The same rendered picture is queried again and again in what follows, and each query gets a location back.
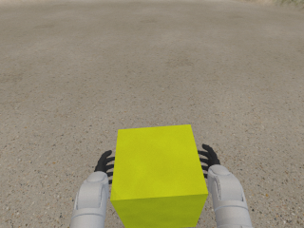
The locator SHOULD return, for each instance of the robot left forearm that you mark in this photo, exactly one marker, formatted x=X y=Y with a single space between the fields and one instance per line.
x=89 y=208

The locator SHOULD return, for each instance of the carton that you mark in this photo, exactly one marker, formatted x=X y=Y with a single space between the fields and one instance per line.
x=157 y=179

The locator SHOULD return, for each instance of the robot right forearm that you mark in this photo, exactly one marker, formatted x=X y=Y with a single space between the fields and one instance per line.
x=229 y=202

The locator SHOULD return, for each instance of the left robot hand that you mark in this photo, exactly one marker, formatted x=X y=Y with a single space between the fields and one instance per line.
x=102 y=164

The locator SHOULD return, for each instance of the right robot hand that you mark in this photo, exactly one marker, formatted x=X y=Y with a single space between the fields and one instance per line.
x=212 y=158

